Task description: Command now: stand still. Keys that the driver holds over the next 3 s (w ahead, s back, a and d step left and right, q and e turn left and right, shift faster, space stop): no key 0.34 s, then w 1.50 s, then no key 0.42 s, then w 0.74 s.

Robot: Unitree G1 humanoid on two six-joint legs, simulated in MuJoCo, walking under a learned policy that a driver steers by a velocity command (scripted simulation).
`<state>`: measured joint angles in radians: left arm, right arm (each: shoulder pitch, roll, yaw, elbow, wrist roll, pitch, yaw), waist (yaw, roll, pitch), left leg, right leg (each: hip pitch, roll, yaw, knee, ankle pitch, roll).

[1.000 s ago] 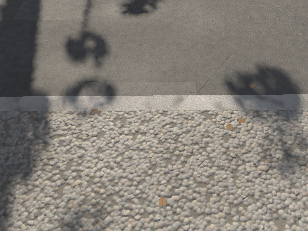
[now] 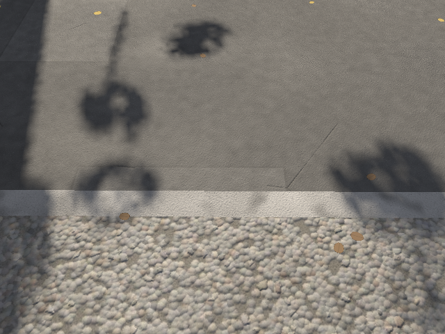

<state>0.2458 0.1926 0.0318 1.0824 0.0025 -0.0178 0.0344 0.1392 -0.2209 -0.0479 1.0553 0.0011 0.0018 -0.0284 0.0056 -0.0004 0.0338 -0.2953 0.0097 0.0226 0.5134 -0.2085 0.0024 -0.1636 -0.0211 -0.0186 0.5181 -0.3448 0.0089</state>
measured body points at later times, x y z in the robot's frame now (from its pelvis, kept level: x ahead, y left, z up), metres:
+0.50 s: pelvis +0.02 +0.00 +0.00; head +0.02 +0.01 +0.45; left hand +0.00 +0.25 -0.16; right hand +0.08 -0.25 -0.15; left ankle +0.03 +0.11 -0.72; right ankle -0.04 -0.12 -0.73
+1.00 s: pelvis +0.22 +0.02 +0.00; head +0.25 +0.02 +0.45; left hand +0.45 +0.23 -0.11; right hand +0.12 -0.22 -0.14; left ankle +0.05 +0.12 -0.73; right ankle +0.41 -0.12 -0.70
